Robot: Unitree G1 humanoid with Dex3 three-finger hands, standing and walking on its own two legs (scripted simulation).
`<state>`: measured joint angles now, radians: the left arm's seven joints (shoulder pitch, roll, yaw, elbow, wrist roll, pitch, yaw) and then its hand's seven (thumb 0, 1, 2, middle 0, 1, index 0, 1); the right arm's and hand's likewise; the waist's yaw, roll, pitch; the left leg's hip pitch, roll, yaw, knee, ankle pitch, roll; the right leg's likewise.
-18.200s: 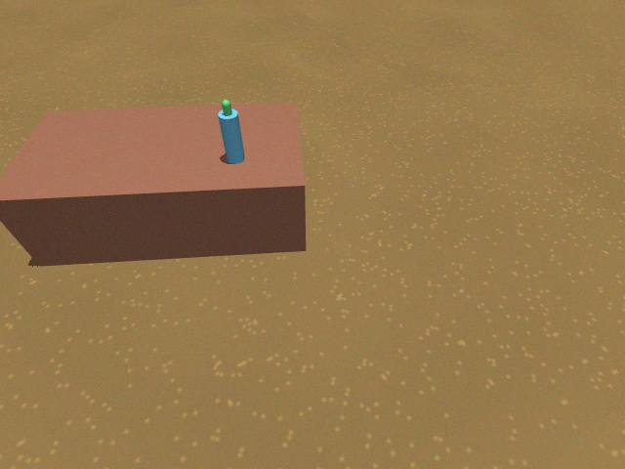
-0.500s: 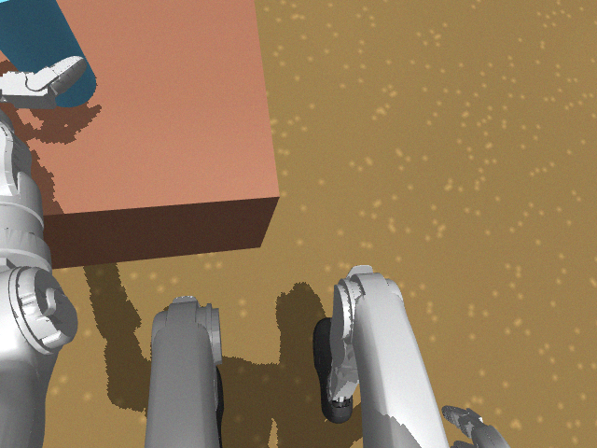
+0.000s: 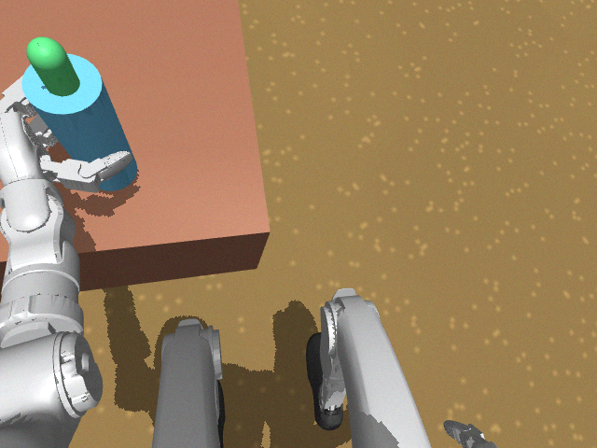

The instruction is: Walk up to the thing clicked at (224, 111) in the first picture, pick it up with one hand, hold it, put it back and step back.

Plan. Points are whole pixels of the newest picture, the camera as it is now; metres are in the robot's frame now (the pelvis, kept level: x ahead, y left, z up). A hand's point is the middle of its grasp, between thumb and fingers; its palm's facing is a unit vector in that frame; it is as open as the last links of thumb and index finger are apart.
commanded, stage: settle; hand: left
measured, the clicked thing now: (85, 123) +0.52 +0.20 -0.01
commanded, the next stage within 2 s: lift in 0.24 s
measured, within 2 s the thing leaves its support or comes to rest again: neither
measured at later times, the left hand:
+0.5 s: hand (60, 115) +0.51 +0.21 +0.01, palm faces +0.28 -0.96 -0.08, open 10.2 cm
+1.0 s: hand (22, 109) +0.45 +0.19 +0.12, palm faces +0.28 -0.96 -0.07, open 10.3 cm
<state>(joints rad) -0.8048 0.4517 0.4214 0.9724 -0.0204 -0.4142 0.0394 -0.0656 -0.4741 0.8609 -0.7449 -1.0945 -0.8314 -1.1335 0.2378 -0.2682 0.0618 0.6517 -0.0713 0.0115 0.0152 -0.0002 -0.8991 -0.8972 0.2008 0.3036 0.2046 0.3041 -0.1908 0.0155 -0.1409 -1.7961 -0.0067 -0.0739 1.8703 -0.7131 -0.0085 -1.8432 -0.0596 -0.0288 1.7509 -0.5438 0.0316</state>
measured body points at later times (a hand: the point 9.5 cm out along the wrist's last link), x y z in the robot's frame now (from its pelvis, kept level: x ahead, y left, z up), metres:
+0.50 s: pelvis +0.01 -0.01 +0.04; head +0.22 +0.02 +0.43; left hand +0.49 +0.26 +0.01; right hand +0.08 -0.27 -0.09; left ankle +0.05 +0.12 -0.47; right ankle +0.10 -0.14 -0.47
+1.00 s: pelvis +0.03 -0.01 +0.12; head +0.17 +0.01 +0.55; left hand +0.43 +0.24 +0.12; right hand +0.12 -0.26 -0.01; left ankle +0.05 +0.12 -0.47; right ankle +0.10 -0.14 -0.47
